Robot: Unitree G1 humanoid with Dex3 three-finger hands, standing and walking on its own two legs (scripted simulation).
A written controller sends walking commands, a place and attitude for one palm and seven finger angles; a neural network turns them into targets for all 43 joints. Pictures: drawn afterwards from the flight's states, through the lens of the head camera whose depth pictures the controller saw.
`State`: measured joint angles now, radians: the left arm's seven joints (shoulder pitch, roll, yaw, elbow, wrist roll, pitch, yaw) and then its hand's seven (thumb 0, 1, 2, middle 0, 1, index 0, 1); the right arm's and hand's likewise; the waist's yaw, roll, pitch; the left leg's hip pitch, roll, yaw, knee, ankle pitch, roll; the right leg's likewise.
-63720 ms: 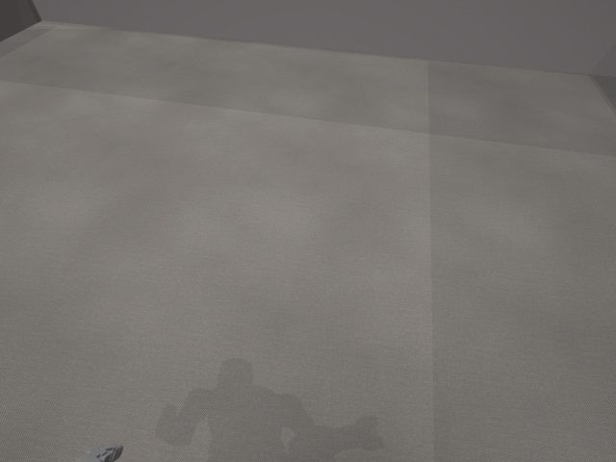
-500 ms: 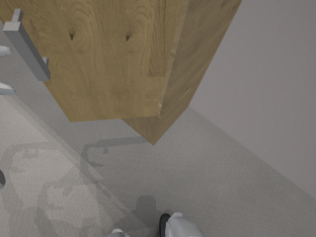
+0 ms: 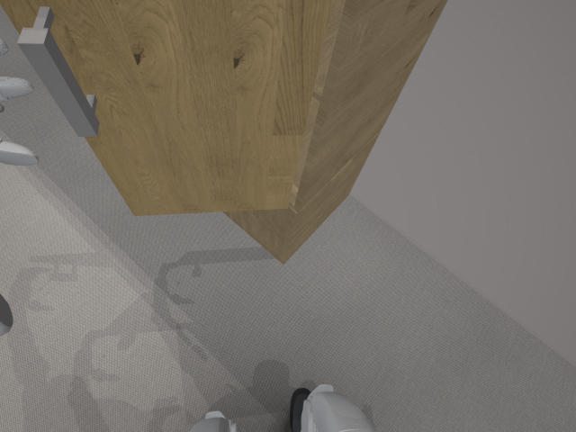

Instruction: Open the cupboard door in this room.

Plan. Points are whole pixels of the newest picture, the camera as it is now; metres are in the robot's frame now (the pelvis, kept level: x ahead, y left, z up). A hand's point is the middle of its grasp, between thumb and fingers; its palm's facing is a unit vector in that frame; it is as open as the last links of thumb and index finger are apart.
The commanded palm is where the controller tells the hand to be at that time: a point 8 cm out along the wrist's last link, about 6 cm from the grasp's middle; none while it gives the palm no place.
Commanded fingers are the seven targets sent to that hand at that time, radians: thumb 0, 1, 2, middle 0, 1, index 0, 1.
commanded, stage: move the hooked fingers beside the handle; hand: left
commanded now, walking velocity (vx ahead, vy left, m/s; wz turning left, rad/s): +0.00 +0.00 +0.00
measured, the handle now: (68, 77) +0.54 +0.25 +0.12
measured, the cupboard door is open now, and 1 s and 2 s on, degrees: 47 47 48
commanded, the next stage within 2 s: slide the fingers in behind the handle in 0.14 s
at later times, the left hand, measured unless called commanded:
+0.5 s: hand (12, 107) +0.49 +0.30 +0.12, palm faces +0.01 -1.00 +0.01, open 14.0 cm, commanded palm +0.46 +0.34 +0.11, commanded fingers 0.00 -0.50 0.30 -0.30 -1.20 -0.30 -1.20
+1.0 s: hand (50, 107) +0.49 +0.26 +0.12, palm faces +0.02 -1.00 -0.01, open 14.0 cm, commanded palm +0.46 +0.30 +0.11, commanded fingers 0.00 -0.50 0.30 -0.30 -1.20 -0.30 -1.20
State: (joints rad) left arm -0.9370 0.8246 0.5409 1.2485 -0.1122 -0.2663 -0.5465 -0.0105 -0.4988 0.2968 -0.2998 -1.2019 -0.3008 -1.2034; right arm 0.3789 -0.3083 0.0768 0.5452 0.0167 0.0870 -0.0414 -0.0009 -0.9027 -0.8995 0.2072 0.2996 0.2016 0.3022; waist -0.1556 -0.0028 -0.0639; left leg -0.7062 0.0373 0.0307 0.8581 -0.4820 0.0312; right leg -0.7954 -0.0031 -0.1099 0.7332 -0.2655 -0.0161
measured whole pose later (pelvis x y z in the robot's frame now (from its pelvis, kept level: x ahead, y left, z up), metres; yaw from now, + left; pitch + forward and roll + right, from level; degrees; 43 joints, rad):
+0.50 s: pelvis +0.00 +0.00 +0.00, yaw -1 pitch +20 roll -3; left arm -0.89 0.81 0.56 1.19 -0.14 -0.25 -0.55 -0.01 -0.50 0.30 -0.30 -1.20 -0.30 -1.20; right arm 0.46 -0.31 0.07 0.56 0.01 0.11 -0.02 0.00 -0.90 -0.90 0.21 0.30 0.20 0.30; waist -0.17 0.00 -0.08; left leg -0.72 0.04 0.05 0.86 -0.48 0.04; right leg -0.81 0.01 -0.09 0.72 -0.25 -0.01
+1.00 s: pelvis +0.00 +0.00 +0.00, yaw +0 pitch +18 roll -3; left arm -0.88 0.66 0.47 1.16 -0.13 -0.29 -0.43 -0.01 -0.50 0.30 -0.30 -1.20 -0.30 -1.20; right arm 0.39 -0.29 0.07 0.56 0.01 0.08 -0.03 0.00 -0.90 -0.90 0.21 0.30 0.20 0.30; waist -0.14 0.01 -0.08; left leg -0.66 0.03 0.04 0.83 -0.48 0.03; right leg -0.76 0.00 -0.09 0.72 -0.26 -0.01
